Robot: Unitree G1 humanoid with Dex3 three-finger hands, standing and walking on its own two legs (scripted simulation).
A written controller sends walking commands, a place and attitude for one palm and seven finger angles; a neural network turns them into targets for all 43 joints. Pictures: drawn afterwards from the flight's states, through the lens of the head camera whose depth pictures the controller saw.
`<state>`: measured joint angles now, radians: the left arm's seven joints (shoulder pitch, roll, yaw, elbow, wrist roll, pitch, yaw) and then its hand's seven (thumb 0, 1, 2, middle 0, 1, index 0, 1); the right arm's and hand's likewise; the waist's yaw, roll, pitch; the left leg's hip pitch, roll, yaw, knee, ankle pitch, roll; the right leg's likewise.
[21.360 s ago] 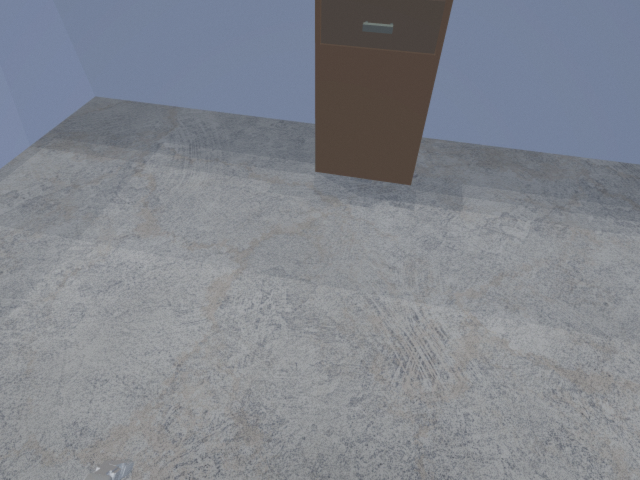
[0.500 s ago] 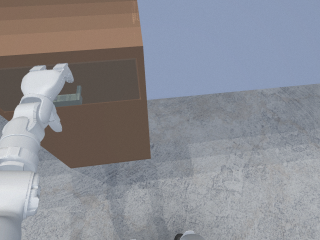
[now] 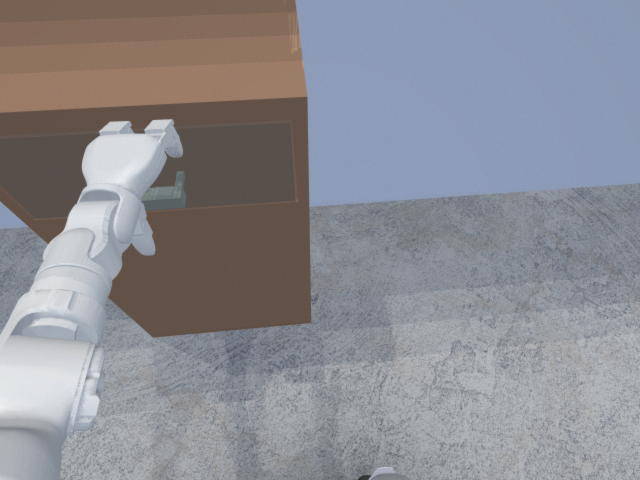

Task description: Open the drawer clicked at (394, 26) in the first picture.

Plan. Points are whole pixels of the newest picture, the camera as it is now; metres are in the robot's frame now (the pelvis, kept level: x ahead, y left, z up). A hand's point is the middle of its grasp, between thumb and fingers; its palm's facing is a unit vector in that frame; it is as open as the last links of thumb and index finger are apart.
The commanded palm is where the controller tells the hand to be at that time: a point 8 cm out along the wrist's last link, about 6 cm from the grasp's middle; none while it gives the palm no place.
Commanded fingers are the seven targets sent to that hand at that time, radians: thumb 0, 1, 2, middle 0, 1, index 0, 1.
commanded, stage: re-aim the fingers above the handle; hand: left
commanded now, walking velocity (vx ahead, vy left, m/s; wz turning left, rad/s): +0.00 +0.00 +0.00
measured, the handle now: (148, 189) +0.53 +0.26 -0.01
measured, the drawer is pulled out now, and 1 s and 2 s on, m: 0.00 0.00 0.00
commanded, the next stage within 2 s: lower the fingers behind the handle in 1.00 s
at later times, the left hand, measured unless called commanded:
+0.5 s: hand (139, 201) +0.46 +0.24 +0.05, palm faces -0.08 -0.02 -1.00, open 13.8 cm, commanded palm +0.46 +0.24 +0.11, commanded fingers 0.00 -0.50 0.30 -0.30 -1.20 -0.30 -1.20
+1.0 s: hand (128, 201) +0.46 +0.25 +0.05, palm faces -0.08 -0.02 -1.00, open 13.8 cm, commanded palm +0.45 +0.26 +0.11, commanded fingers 0.00 -0.50 0.30 -0.30 -1.20 -0.30 -1.20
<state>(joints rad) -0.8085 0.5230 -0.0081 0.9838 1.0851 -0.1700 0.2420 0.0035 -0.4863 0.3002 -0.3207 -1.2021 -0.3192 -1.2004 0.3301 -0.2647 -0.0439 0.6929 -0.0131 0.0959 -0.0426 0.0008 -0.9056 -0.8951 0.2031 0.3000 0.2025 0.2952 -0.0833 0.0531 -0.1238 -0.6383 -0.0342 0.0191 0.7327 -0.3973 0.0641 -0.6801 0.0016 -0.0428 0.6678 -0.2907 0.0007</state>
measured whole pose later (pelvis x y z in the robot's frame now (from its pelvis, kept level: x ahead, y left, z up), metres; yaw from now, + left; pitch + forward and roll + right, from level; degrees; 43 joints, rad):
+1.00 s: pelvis +0.00 -0.01 +0.00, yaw +0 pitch +17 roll -1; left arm -0.74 0.57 0.03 0.96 1.07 -0.20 0.21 0.00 -0.49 0.30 -0.32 -1.20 -0.32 -1.21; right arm 0.35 -0.27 -0.05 0.70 -0.01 0.10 -0.06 0.00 -0.91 -0.90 0.20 0.30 0.20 0.30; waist -0.06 0.06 -0.12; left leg -0.63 -0.02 0.02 0.71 -0.39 0.05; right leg -0.68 0.01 -0.04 0.66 -0.29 -0.01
